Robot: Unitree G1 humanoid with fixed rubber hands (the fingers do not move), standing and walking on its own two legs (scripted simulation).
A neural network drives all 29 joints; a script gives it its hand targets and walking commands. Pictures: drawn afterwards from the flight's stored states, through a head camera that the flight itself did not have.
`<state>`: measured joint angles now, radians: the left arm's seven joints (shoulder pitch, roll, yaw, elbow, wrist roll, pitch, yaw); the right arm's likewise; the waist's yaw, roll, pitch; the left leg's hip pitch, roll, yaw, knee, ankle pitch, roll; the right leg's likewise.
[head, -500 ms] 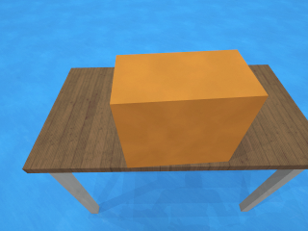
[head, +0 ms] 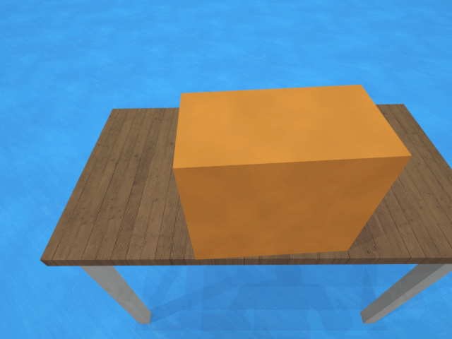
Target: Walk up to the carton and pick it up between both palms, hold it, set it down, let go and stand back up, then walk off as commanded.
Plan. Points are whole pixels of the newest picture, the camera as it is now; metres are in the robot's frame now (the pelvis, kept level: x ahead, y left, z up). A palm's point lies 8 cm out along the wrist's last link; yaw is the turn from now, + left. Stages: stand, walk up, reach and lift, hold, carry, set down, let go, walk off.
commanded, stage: walk up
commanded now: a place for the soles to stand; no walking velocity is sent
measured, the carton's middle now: (271, 179) +0.41 -0.06 +0.07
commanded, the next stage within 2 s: reach and lift in 0.22 s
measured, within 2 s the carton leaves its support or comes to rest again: neither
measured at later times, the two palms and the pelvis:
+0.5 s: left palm out of the picture +0.16 +0.28 -0.07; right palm out of the picture +0.12 -0.32 -0.09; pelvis -0.01 -0.01 +0.00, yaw -1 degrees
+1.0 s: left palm (88, 319) +0.18 +0.25 -0.02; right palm out of the picture +0.13 -0.32 -0.03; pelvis +0.00 -0.02 +0.02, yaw -1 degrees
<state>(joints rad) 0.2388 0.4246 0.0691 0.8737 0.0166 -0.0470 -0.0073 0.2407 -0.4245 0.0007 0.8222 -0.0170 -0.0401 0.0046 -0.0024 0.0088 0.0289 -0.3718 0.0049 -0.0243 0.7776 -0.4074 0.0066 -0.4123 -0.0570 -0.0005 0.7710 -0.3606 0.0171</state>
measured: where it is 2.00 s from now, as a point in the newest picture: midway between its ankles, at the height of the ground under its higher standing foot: outside the picture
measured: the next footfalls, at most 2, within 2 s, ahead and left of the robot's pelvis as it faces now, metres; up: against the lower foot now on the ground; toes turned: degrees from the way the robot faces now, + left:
none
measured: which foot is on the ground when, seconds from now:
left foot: down 0.00-1.00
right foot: down 0.00-1.00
